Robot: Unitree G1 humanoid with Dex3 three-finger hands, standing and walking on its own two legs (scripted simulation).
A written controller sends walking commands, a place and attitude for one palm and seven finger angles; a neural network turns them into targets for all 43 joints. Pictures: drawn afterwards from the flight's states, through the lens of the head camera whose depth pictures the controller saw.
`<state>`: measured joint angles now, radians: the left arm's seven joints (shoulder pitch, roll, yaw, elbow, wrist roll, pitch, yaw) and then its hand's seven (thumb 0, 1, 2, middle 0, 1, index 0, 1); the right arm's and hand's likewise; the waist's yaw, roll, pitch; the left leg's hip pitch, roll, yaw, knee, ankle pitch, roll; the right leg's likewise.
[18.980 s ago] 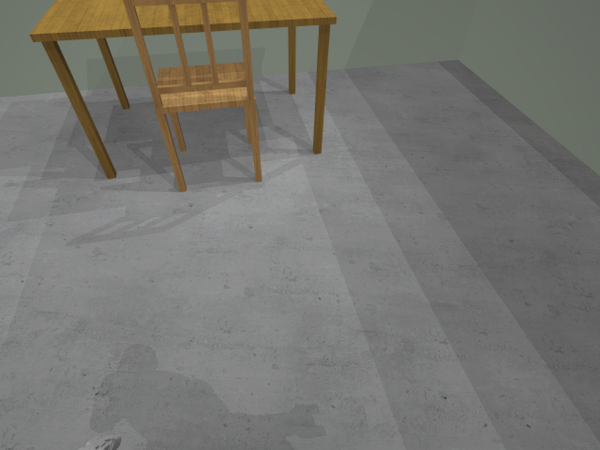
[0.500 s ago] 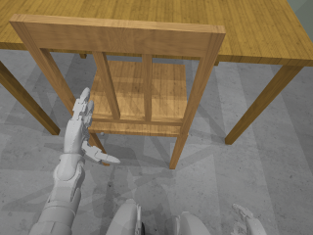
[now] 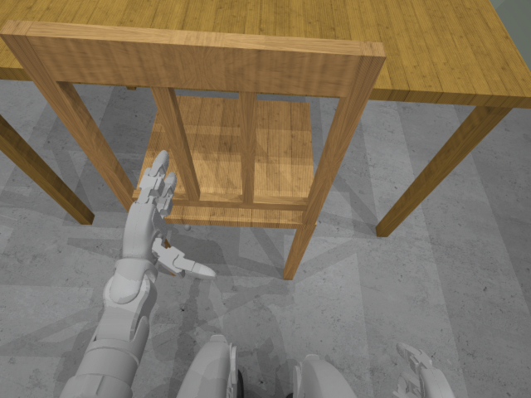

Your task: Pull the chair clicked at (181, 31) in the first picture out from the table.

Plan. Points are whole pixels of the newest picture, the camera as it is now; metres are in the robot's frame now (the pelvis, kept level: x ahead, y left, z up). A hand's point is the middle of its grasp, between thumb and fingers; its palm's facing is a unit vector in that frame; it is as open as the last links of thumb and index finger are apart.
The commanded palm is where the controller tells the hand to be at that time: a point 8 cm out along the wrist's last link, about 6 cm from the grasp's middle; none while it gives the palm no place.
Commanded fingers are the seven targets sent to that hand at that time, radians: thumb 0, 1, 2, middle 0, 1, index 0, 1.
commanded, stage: push the fingers through the gap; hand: left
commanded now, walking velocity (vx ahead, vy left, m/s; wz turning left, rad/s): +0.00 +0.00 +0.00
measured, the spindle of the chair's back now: (181, 152) +0.48 +0.15 +0.03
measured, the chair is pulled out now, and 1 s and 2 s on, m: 0.00 0.00 0.00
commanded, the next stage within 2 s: hook a spindle and tug to test in 1.28 s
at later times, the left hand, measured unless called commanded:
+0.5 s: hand (190, 188) +0.43 +0.13 +0.01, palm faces -0.03 -1.00 -0.04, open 17.0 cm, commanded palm +0.40 +0.18 +0.01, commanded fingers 0.00 -0.50 0.30 -0.06 -0.08 -0.06 -0.08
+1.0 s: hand (196, 171) +0.46 +0.13 +0.01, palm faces +0.00 -1.00 -0.02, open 16.9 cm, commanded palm +0.43 +0.17 +0.01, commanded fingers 0.00 -0.50 0.30 -0.06 -0.08 -0.06 -0.08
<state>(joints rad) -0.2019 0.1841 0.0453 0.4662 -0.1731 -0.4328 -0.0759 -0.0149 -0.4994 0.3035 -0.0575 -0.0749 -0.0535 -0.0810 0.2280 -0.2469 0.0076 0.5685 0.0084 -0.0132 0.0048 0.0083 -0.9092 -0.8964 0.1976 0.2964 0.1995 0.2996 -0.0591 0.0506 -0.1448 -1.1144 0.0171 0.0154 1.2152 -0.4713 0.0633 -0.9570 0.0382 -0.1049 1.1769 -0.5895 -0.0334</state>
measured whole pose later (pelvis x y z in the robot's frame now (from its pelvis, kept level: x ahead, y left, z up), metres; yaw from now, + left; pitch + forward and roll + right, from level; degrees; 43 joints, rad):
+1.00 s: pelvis +0.00 +0.00 -0.02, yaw -2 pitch +25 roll -5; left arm -0.64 0.25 0.23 0.92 -0.08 -0.52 -0.03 -0.01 -0.50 0.30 -0.06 -0.08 -0.06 -0.08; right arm 0.30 -0.25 0.00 0.63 -0.03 0.06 0.06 0.01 -0.91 -0.90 0.20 0.30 0.20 0.30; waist -0.13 0.06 -0.16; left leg -1.24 0.03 0.03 1.28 -0.49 0.07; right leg -1.09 0.05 -0.09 1.24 -0.60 -0.03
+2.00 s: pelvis +0.00 +0.00 -0.02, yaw -1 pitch +25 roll -5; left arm -0.66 0.26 0.21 0.96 -0.06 -0.52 0.00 -0.01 -0.06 0.49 -0.44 -1.26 -0.43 -1.26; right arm 0.29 -0.24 0.00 0.63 -0.02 0.10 0.06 0.00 -0.91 -0.90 0.20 0.30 0.20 0.30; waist -0.13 0.06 -0.17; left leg -1.24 0.03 0.02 1.28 -0.49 0.07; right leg -1.09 0.05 -0.10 1.25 -0.60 -0.03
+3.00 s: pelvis +0.02 +0.00 +0.00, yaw -1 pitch +24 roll -4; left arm -0.34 0.18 0.10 0.61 -0.12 -0.49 -0.01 0.02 0.72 0.78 -0.44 -1.43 -0.43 -1.45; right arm 0.23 -0.24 -0.01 0.57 -0.01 0.08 0.07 0.01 -0.91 -0.90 0.20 0.30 0.20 0.30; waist -0.07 0.04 -0.17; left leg -1.15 0.02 0.03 1.24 -0.51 0.06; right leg -0.99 0.04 -0.08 1.20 -0.62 -0.03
